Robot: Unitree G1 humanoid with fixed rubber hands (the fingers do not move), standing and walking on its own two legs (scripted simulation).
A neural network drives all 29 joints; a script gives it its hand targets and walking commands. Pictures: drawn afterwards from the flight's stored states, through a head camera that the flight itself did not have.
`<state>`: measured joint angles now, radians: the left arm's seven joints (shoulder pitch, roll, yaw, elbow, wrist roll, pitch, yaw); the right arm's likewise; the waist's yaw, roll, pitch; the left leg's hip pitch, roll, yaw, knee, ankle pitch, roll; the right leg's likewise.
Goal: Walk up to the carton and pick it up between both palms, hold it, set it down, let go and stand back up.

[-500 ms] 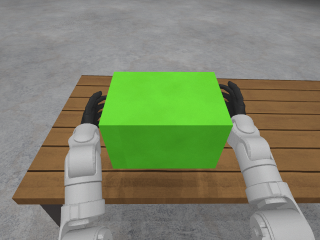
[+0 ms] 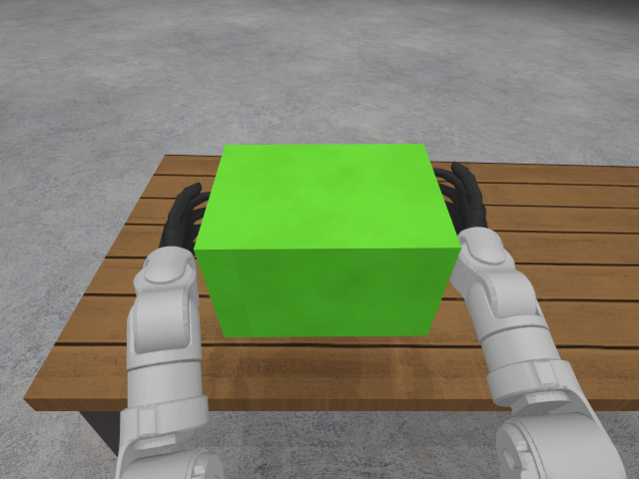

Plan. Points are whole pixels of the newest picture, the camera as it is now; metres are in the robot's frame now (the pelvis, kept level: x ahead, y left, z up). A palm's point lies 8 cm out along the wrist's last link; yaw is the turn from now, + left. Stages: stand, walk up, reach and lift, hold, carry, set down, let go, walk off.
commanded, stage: hold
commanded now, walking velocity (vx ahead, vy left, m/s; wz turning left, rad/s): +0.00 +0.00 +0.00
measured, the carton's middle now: (325, 239) +0.36 +0.01 +0.15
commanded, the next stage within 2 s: none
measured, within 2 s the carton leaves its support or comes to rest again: neither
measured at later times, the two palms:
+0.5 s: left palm (178, 248) +0.33 +0.18 +0.17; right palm (467, 226) +0.35 -0.16 +0.18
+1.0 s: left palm (178, 253) +0.33 +0.18 +0.16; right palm (468, 230) +0.34 -0.16 +0.18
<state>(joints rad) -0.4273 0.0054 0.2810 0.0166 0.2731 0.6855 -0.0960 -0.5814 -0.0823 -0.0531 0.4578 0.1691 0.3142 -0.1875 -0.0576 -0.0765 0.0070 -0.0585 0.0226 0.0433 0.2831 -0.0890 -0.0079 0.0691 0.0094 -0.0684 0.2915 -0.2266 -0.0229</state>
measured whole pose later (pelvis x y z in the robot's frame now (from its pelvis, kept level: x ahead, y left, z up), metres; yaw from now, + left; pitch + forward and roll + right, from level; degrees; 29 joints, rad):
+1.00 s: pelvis +0.00 +0.00 +0.00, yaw +0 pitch -8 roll +0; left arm -0.41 0.00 0.27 -0.01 0.27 0.70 -0.09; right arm -0.57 -0.09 -0.05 0.43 0.17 0.32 -0.18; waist -0.06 -0.07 0.01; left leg -0.06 0.02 0.05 0.29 -0.09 0.00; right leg 0.06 0.01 -0.06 0.30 -0.23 -0.02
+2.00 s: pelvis -0.01 +0.00 +0.00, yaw -1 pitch -7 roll +0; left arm -0.42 0.00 0.27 0.00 0.26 0.70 -0.07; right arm -0.58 -0.09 -0.06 0.45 0.17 0.32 -0.17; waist -0.05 -0.07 0.00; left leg -0.08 0.02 0.05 0.29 -0.08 0.00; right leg 0.04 0.01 -0.06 0.31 -0.22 -0.02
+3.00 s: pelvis -0.01 +0.00 +0.00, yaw -1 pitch -7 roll +0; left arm -0.42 0.00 0.27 0.01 0.26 0.70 -0.07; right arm -0.59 -0.09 -0.06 0.46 0.16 0.31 -0.16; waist -0.05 -0.07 0.00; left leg -0.08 0.02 0.05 0.29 -0.08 0.00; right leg 0.04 0.01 -0.06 0.31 -0.22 -0.02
